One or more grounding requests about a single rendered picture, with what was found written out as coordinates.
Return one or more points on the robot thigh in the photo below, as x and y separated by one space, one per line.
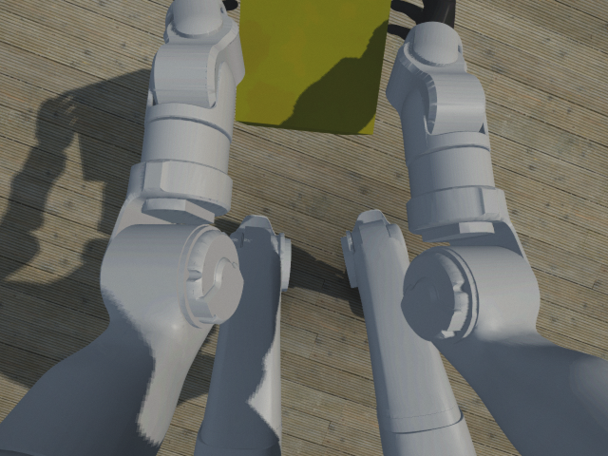
416 408
243 410

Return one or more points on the carton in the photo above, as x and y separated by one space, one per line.
312 65

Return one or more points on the right robot thigh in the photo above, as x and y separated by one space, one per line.
416 408

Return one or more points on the right robot hand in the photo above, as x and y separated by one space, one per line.
442 11

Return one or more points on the robot left upper arm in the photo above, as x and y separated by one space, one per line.
164 287

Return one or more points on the robot left forearm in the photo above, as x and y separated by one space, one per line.
189 118

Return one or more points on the robot right forearm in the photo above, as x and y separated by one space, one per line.
446 142

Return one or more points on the left robot thigh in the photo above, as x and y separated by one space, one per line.
243 410

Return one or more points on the robot right upper arm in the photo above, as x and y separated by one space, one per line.
478 305

